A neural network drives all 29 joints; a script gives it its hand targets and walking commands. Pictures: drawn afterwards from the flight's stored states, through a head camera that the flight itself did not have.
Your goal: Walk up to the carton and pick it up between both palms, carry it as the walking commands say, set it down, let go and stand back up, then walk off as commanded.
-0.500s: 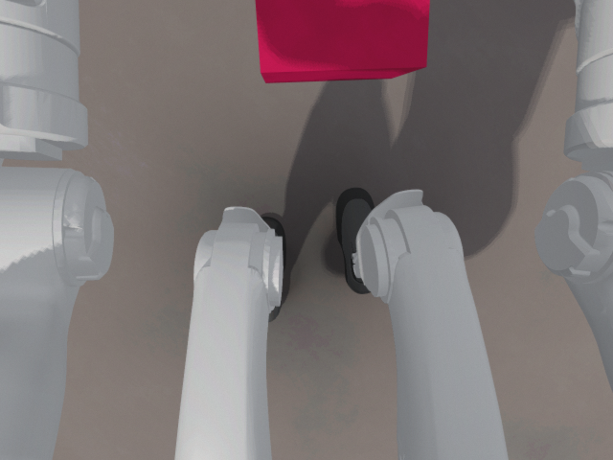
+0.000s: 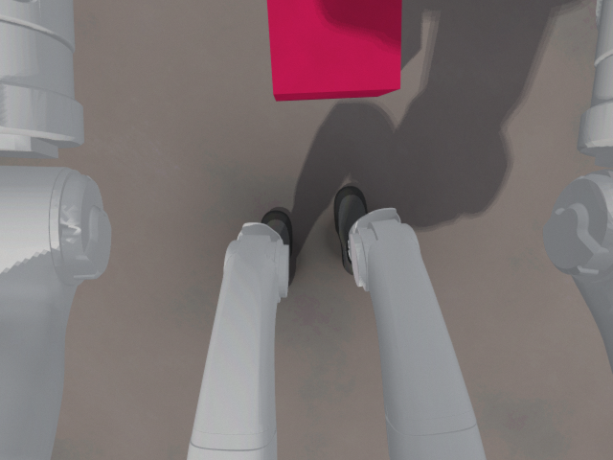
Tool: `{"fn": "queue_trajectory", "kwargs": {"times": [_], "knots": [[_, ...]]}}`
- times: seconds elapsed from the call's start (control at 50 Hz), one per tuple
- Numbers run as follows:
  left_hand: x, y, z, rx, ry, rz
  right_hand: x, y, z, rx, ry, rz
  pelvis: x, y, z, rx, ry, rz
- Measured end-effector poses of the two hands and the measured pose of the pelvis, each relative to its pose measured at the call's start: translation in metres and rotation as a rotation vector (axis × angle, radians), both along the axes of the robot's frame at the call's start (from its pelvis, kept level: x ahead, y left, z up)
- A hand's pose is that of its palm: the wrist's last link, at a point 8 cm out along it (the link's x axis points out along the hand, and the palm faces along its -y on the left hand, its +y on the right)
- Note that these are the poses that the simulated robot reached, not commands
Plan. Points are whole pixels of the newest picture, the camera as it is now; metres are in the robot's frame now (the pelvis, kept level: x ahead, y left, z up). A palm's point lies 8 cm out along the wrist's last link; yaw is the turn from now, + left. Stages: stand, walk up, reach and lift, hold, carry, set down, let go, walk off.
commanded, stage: set down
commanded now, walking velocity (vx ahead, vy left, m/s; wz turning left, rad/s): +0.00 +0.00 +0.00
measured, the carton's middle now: (329, 24) +0.59 -0.08 -0.52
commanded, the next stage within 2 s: let go in 0.26 s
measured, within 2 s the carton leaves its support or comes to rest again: neither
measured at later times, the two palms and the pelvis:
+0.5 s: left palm out of the picture +0.55 +0.16 -0.04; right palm out of the picture +0.50 -0.26 -0.05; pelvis +0.02 +0.00 +0.08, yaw +1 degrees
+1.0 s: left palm out of the picture +0.38 +0.20 +0.07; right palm out of the picture +0.33 -0.25 +0.08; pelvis +0.07 -0.01 +0.14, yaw +1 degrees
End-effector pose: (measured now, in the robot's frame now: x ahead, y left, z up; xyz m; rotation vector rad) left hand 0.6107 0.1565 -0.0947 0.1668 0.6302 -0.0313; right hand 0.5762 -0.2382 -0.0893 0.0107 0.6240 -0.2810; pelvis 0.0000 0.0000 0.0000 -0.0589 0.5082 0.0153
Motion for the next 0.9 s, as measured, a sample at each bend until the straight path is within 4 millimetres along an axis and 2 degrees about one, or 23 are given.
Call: {"fn": "queue_trajectory", "kwargs": {"times": [0.06, 0.14, 0.3, 0.38, 0.46, 0.54, 0.66, 0.76, 0.9], "knots": [[-0.001, 0.002, 0.017, 0.000, 0.003, -0.001, 0.001, 0.002, 0.019, 0.005, -0.006, 0.005, 0.000, 0.001, 0.017, 0.001, -0.005, 0.000], [-0.004, 0.007, 0.027, -0.006, 0.035, 0.007, 0.000, 0.004, 0.037, -0.011, 0.002, 0.025, 0.001, 0.003, 0.037, 0.003, -0.002, -0.001], [-0.002, 0.011, 0.037, -0.004, 0.045, 0.031, -0.007, 0.006, 0.033, -0.030, 0.046, 0.052, 0.006, 0.003, 0.059, 0.004, 0.008, 0.000], [-0.012, 0.012, 0.043, 0.029, 0.036, 0.050, -0.031, 0.000, 0.025, -0.045, 0.097, 0.079, 0.013, 0.002, 0.068, 0.008, -0.019, 0.002], [-0.037, 0.010, 0.049, 0.054, 0.044, 0.063, -0.062, -0.012, 0.031, -0.067, 0.127, 0.118, 0.020, 0.000, 0.079, 0.016, -0.058, 0.003], [-0.077, 0.006, 0.053, 0.059, 0.069, 0.064, -0.096, -0.021, 0.042, -0.101, 0.167, 0.189, 0.026, -0.002, 0.090, 0.025, -0.108, 0.002], [-0.135, 0.008, 0.073, 0.053, 0.085, 0.073, -0.147, -0.023, 0.068, -0.105, 0.202, 0.248, 0.032, -0.007, 0.104, 0.039, -0.195, 0.002], [-0.174, 0.017, 0.098, 0.057, 0.100, 0.085, -0.185, -0.021, 0.095, -0.083, 0.207, 0.248, 0.039, -0.010, 0.112, 0.045, -0.210, -0.001], [-0.210, 0.033, 0.142, 0.058, 0.103, 0.085, -0.219, -0.016, 0.147, -0.059, 0.154, 0.235, 0.058, -0.010, 0.128, 0.051, -0.236, -0.006]]}}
